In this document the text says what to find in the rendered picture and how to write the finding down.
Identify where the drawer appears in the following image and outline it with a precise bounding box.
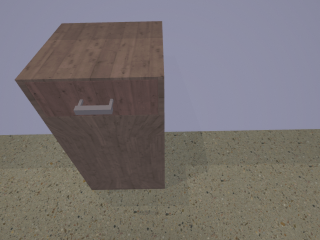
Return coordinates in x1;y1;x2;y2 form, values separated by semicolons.
25;79;158;117

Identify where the cabinet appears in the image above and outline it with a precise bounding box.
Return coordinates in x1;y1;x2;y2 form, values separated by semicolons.
15;21;165;190

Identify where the handle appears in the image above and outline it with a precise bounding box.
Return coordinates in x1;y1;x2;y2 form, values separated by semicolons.
73;99;114;115

